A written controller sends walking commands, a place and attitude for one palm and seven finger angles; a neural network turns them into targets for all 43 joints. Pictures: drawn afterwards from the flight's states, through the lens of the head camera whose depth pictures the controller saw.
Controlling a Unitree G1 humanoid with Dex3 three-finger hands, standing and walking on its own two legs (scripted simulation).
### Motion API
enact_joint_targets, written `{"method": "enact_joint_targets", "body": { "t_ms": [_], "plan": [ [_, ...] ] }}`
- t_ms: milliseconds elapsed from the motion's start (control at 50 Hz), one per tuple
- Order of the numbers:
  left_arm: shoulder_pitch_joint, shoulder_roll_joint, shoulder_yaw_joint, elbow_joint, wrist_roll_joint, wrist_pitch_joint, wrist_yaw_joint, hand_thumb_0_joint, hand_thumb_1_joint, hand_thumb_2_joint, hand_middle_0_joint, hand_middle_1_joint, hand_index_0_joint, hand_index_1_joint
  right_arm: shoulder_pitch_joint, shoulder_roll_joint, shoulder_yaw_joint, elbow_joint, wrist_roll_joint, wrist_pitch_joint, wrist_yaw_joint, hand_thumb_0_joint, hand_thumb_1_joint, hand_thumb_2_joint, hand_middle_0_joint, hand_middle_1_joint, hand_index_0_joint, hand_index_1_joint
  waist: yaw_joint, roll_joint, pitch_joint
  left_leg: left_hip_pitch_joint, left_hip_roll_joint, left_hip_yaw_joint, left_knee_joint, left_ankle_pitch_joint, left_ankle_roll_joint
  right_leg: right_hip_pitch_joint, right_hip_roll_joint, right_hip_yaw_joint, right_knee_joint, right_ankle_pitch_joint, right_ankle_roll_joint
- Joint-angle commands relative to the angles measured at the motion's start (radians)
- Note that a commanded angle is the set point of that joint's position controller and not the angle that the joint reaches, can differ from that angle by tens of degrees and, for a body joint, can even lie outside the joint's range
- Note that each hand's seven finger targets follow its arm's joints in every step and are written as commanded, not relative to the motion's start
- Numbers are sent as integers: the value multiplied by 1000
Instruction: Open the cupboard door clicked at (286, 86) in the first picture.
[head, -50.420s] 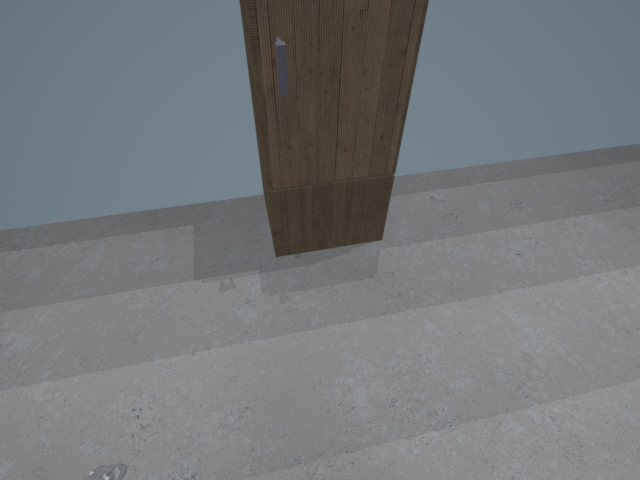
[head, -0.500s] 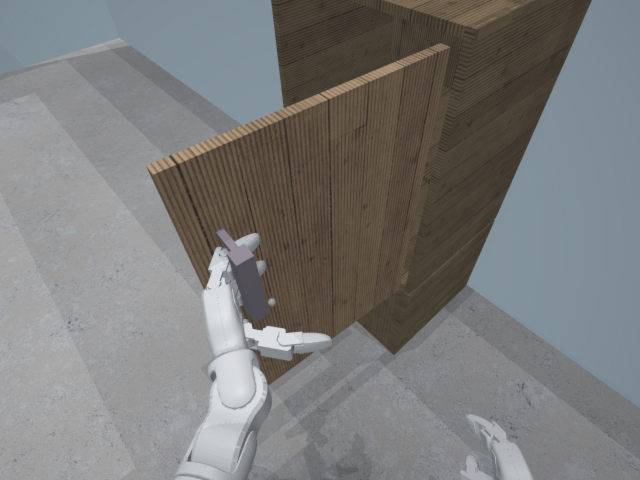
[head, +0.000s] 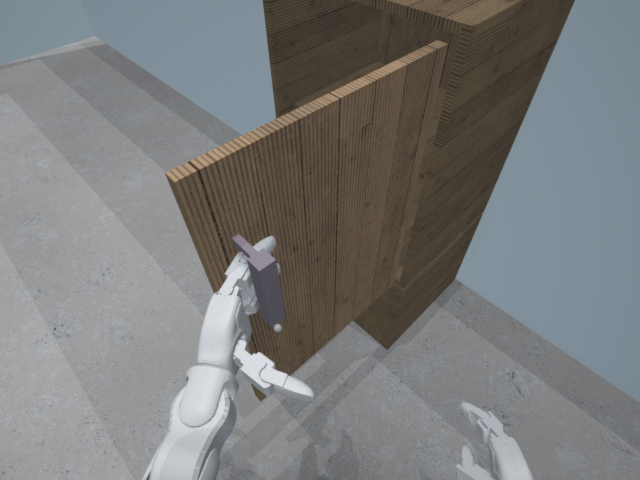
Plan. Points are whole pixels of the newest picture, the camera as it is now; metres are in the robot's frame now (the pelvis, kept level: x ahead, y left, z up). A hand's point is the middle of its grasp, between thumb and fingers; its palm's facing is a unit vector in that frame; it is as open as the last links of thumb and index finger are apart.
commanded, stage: slide the hand sideways off the handle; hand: left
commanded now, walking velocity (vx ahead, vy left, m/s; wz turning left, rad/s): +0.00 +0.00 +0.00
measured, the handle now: (257, 280) +0.34 +0.10 +0.08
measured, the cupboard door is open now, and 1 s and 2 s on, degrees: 89 87 87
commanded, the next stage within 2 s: draw the hand back to the body in 0.74 s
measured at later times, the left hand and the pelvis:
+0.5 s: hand (226, 361) +0.24 +0.12 +0.07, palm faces -0.03 -1.00 -0.04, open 16.1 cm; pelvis +0.02 -0.01 -0.01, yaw +1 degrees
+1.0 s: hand (177, 373) +0.22 +0.17 +0.08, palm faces -0.01 -1.00 -0.05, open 16.4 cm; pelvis +0.02 -0.01 -0.01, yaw +2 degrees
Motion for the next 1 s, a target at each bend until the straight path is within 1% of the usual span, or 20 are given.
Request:
{"method": "enact_joint_targets", "body": {
  "t_ms": [0,40,80,120,140,200,260,300,440,480,520,580,600,680,760,780,820,860,900,980],
  "plan": [
    [-53,71,104,-290,-1,-77,29,0,-500,300,-150,-300,-150,-300,-100,-102,-48,-182,-1,-51,-5,0,-900,-900,200,300,200,300,38,-51,-181,36,26,-89,-138,138,-40,135,-20,49,-114,145,16],
    [-18,69,102,-323,-6,-77,24,0,-500,300,-150,-300,-150,-300,-94,-102,-48,-188,-1,-51,-5,0,-900,-900,200,300,200,300,32,-39,-167,33,26,-88,-130,141,-40,124,-18,48,-112,154,16],
    [14,84,115,-343,-13,-75,15,0,-500,300,-150,-300,-150,-300,-91,-106,-50,-193,-1,-53,-9,0,-900,-900,200,300,200,300,27,-77,-167,17,27,-89,-123,141,-37,134,-18,53,-113,162,21],
    [32,101,131,-376,-18,-79,4,0,-500,300,-150,-300,-150,-300,-91,-105,-49,-192,-1,-55,-14,0,-900,-900,200,300,200,300,28,-46,-175,16,23,-89,-117,142,-38,134,-17,57,-107,165,20],
    [35,101,132,-383,-24,-82,-3,0,-500,300,-150,-300,-150,-300,-87,-105,-51,-191,0,-58,-16,0,-900,-900,200,300,200,300,18,-68,-175,16,23,-88,-110,141,-36,129,-17,58,-110,170,23],
    [98,130,171,-391,-47,-86,-29,0,-500,300,-150,-300,-150,-300,-84,-107,-52,-188,4,-65,-22,0,-900,-900,200,300,200,300,22,-56,-168,1,20,-87,-100,147,-36,135,-18,66,-111,184,24],
    [138,126,171,-433,-60,-91,-55,0,-500,300,-150,-300,-150,-300,-77,-107,-54,-189,5,-74,-25,0,-900,-900,200,300,200,300,22,-29,-196,10,17,-88,-87,187,-37,147,-16,65,-96,231,23],
    [188,151,201,-433,-72,-92,-70,0,-500,300,-150,-300,-150,-300,-70,-110,-57,-191,6,-79,-28,0,-900,-900,200,300,200,300,23,-58,-191,-5,18,-87,-78,192,-37,149,-17,68,-94,254,29],
    [251,184,241,-469,-102,-103,-132,0,-500,300,-150,-300,-150,-300,-63,-117,-58,-199,10,-96,-38,0,-900,-900,200,300,200,300,19,-49,-185,-37,11,-88,-53,186,-36,143,-23,81,-89,261,36],
    [267,188,246,-488,-114,-107,-146,0,-500,300,-150,-300,-150,-300,-63,-119,-60,-202,11,-103,-39,0,-900,-900,200,300,200,300,15,-43,-191,-44,10,-87,-39,184,-35,144,-28,93,-91,268,41],
    [314,210,280,-469,-128,-108,-163,0,-500,300,-150,-300,-150,-300,-57,-120,-59,-201,12,-105,-43,0,-900,-900,200,300,200,300,18,-59,-178,-71,8,-88,-29,170,-37,154,-36,112,-99,272,48],
    [293,256,333,-466,-144,-115,-188,0,-500,300,-150,-300,-150,-300,-64,-126,-61,-194,15,-106,-50,0,-900,-900,200,300,200,300,13,-69,-173,-109,6,-87,-7,141,-38,157,-49,149,-117,230,57],
    [294,236,315,-463,-151,-119,-202,0,-500,300,-150,-300,-150,-300,-65,-125,-58,-194,14,-110,-51,0,-900,-900,200,300,200,300,10,-56,-169,-109,5,-89,-6,138,-38,157,-52,155,-120,229,59],
    [316,259,335,-484,-183,-138,-258,0,-500,300,-150,-300,-150,-300,-56,-135,-62,-191,20,-129,-58,0,-900,-900,200,300,200,300,6,-34,-203,-99,7,-96,9,162,-38,162,-54,156,-110,270,63],
    [303,247,308,-479,-206,-137,-299,0,-500,300,-150,-300,-150,-300,-50,-144,-61,-187,21,-148,-62,0,-900,-900,200,300,200,300,-8,-36,-184,-100,8,-106,20,170,-36,128,-50,142,-104,271,64],
    [308,263,325,-466,-207,-133,-301,0,-500,300,-150,-300,-150,-300,-49,-145,-63,-186,22,-150,-64,0,-900,-900,200,300,200,300,-4,-55,-182,-111,10,-105,23,157,-37,126,-53,147,-106,252,67],
    [309,255,321,-467,-204,-126,-298,0,-500,300,-150,-300,-150,-300,-50,-144,-62,-190,22,-153,-64,0,-900,-900,200,300,200,300,5,-28,-176,-105,9,-105,12,150,-37,109,-47,129,-102,209,56],
    [297,316,379,-497,-201,-117,-278,0,-500,300,-150,-300,-150,-300,-55,-145,-65,-194,23,-152,-68,0,-900,-900,200,300,200,300,21,-29,-190,-90,12,-106,0,154,-35,123,-39,123,-105,175,48],
    [308,314,386,-545,-203,-106,-263,0,-500,300,-150,-300,-150,-300,-56,-134,-60,-202,27,-157,-69,0,-900,-900,200,300,200,300,30,7,-226,-54,11,-104,-17,165,-35,146,-39,114,-107,185,45],
    [369,288,377,-550,-211,-74,-258,0,-500,300,-150,-300,-150,-300,-65,-130,-55,-202,34,-159,-69,0,-900,-900,200,300,200,300,33,4,-182,-22,17,-110,-54,196,-36,143,-23,73,-110,217,39]
  ]
}}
